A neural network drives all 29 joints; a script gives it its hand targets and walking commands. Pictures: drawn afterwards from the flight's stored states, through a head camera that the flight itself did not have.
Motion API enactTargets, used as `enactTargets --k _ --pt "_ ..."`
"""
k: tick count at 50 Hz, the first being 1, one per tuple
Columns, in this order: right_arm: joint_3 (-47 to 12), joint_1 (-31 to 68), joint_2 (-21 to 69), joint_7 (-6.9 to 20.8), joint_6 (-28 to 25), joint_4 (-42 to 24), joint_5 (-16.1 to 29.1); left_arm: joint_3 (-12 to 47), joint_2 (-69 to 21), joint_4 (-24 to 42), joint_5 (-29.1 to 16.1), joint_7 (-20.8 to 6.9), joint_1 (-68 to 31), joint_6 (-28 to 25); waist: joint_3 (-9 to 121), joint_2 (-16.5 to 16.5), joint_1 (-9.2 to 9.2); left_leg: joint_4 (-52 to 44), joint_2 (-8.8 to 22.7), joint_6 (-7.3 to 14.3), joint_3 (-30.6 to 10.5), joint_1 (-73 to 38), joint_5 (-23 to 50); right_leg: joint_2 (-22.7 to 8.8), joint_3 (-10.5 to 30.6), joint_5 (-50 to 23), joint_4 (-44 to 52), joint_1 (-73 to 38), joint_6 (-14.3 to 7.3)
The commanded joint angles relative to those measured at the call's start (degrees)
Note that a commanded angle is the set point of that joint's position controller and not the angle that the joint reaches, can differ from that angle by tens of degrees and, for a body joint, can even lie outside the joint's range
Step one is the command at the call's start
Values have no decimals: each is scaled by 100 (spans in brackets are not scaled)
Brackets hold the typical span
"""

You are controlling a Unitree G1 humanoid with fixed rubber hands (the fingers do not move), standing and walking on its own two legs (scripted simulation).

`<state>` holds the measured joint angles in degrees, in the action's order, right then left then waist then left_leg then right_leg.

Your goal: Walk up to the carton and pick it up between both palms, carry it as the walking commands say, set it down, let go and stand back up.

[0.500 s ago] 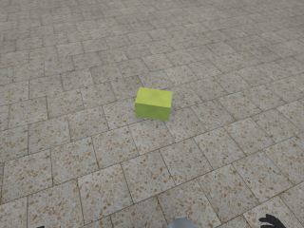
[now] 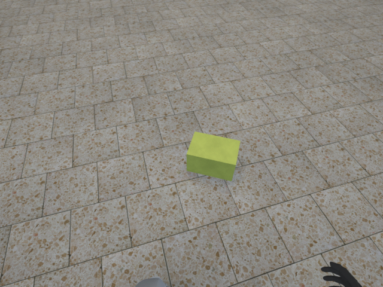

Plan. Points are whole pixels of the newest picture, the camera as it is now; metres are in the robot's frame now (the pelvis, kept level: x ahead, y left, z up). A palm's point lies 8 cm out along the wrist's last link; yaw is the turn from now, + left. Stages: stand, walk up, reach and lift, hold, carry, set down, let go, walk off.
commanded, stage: walk up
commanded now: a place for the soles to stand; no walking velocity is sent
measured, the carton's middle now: (212, 156) +0.94 -0.09 -0.66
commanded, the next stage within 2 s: none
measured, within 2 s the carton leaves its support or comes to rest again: neither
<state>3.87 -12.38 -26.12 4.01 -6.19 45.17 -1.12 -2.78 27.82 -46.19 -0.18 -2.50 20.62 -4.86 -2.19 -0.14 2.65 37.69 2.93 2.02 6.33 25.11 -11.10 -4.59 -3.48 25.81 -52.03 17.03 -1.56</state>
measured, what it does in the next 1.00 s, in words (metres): walks ahead: right foot, then left foot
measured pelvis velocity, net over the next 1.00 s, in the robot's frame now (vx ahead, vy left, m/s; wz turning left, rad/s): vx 0.34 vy -0.05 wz -0.02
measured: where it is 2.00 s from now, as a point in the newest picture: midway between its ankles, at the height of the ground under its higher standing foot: (200, 222)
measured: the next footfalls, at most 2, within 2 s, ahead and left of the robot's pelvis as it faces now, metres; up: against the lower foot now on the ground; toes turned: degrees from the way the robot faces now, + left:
right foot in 0.26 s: +0.22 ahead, -0.15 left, +0.00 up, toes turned -9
left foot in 0.62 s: +0.35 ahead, +0.11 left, +0.00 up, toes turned +6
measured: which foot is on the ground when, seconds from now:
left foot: down 0.00-0.28, up 0.30-0.60, down 0.62-0.94, up 0.96-1.00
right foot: up 0.00-0.24, down 0.26-0.64, up 0.66-0.90, down 0.92-1.00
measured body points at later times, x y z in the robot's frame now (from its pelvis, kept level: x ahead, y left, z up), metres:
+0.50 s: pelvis +0.17 -0.04 +0.01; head +0.18 -0.06 +0.46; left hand +0.24 +0.32 -0.05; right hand +0.26 -0.37 -0.10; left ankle +0.25 +0.10 -0.68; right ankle +0.18 -0.15 -0.71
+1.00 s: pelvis +0.34 -0.05 -0.01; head +0.35 -0.06 +0.44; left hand +0.46 +0.29 -0.08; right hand +0.39 -0.40 -0.11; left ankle +0.32 +0.09 -0.69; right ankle +0.41 -0.15 -0.71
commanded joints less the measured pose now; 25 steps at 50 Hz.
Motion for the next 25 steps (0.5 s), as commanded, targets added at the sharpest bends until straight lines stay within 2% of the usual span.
enactTargets --k 1,2,3,4,5,6,8,9,10,11,12,13,14,15,16,17,18,19,20,21,23,25 --pt "544 -1191 -1719 -207 -41 -215 165 -254 1139 535 -57 142 -482 -147 496 337 -779 -2009 2149 1545 -3267 -2811 -962 -28 878 -59 -1710 3001 -38" --pt "483 -970 -1552 -236 -23 -271 167 -259 1112 430 -54 130 -359 -148 294 347 -612 -1951 1981 1460 -2626 -2306 -417 -262 864 -197 -1362 2742 -1" --pt "441 -690 -1465 -234 -19 -331 154 -273 1081 337 -39 93 -178 -140 183 555 -470 -1901 1827 1363 -1960 -1873 -34 -450 748 -98 -718 2370 45" --pt "424 -590 -1473 -212 -24 -333 93 -272 985 252 -9 24 -88 -126 111 815 -446 -1930 1683 1330 -1574 -1373 196 -413 535 -215 -272 1931 99" --pt "439 -512 -1536 -182 -34 -404 22 -290 915 218 10 -45 -123 -92 96 1021 -449 -1999 1581 1340 -1337 -1005 25 -330 356 -242 15 1558 127" --pt "452 -448 -1568 -148 -37 -428 1 -316 875 219 47 -93 -204 -72 126 1173 -468 -2083 1536 1346 -1274 -789 -360 -255 250 -354 239 1264 131" --pt "486 -212 -1586 -97 -38 -496 14 -377 894 146 54 -166 -282 -51 71 1270 -373 -2268 1351 1168 -1089 -301 -1836 -145 111 -918 787 767 97" --pt "475 -28 -1566 -86 -12 -534 37 -414 899 73 52 -183 -217 -46 72 1306 -288 -2284 1333 1080 -1068 -80 -2280 -52 26 -1095 929 540 86" --pt "471 107 -1561 -70 15 -540 56 -433 891 24 60 -186 -199 -44 48 1244 -222 -2188 1313 993 -1011 143 -2522 -1 -94 -1222 1123 195 62" --pt "459 245 -1527 -59 46 -560 72 -464 897 -63 77 -180 -35 -50 57 1047 -46 -1900 1240 898 -874 415 -2778 119 -228 -1401 1348 -240 42" --pt "400 239 -1395 -57 80 -542 56 -519 949 -164 107 -160 165 -73 151 636 93 -1311 1062 761 -683 712 -2915 267 -276 -1174 1441 -810 4" --pt "314 136 -1149 -70 111 -542 19 -595 1119 -248 113 -105 461 -110 250 -14 266 -356 816 580 -404 1194 -3003 313 -118 -615 1727 -1503 -130" --pt "190 163 -768 -81 102 -640 24 -734 1512 -311 149 -1 951 -165 270 -1334 597 1579 189 265 95 2221 -2594 -537 1582 1139 2804 -2145 -513" --pt "141 193 -799 -126 109 -700 54 -789 1986 -125 121 49 1078 -222 297 -1586 628 2848 -172 66 -278 2873 -2147 -2050 4513 2495 4096 -1947 -1271" --pt "279 354 -1300 -201 141 -503 55 -714 1873 -22 54 70 578 -211 22 -544 380 3165 238 37 -1113 2589 -1672 -2246 4612 2508 4090 -1382 -1475" --pt "325 111 -1421 -207 114 -353 84 -683 1709 105 12 99 169 -203 -79 -273 131 2990 430 9 -1131 2404 -1286 -1997 3863 1927 3867 -1156 -1452" --pt "329 -91 -1380 -195 96 -213 53 -650 1546 170 14 128 -53 -199 -142 -316 2 2731 484 -26 -1137 2277 -1108 -1784 3203 1361 3735 -1012 -1369" --pt "330 -290 -1338 -175 95 -95 33 -591 1413 217 18 140 -222 -203 -107 -454 -111 2356 550 -98 -1068 1867 -1030 -1569 2545 676 3610 -745 -1275" --pt "326 -480 -1233 -125 115 11 43 -544 1328 232 20 115 -268 -208 -61 -773 -178 2072 490 -121 -896 1385 -982 -1424 2067 159 3617 -389 -1247" --pt "322 -488 -1190 -71 142 41 38 -544 1351 252 39 89 -289 -216 -147 -938 -183 1764 455 -156 -778 1128 -976 -1356 1773 -32 3631 -121 -1253" --pt "341 -312 -1121 -2 180 -14 15 -532 1400 279 60 70 -225 -221 -102 -981 -127 1199 411 -146 -610 779 -699 -1254 1409 160 3613 -12 -1228" --pt "326 -122 -1058 48 181 -53 8 -518 1440 339 65 50 -219 -211 -86 -1017 -79 677 348 -124 -439 494 -420 -1172 1227 376 3607 50 -1161"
